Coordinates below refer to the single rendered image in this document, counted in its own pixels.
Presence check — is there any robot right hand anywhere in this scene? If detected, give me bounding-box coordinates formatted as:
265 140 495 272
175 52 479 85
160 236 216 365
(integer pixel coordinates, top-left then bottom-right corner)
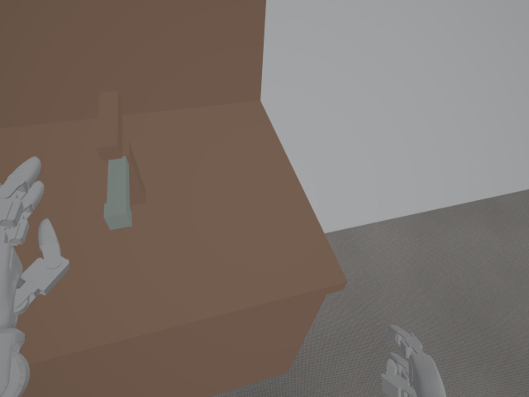
381 324 446 397

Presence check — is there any robot left hand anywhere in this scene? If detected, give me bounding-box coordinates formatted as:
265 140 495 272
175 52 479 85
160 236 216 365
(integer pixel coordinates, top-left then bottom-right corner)
0 156 69 329

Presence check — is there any robot left forearm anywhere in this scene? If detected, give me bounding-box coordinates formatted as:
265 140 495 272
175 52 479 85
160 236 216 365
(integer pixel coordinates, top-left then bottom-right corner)
0 328 30 397

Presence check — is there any tap lever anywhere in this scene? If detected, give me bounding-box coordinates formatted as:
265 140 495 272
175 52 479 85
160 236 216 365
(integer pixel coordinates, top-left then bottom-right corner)
104 156 132 230

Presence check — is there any counter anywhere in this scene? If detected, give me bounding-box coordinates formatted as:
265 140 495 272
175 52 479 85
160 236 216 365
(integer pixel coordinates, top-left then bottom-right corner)
0 0 348 397

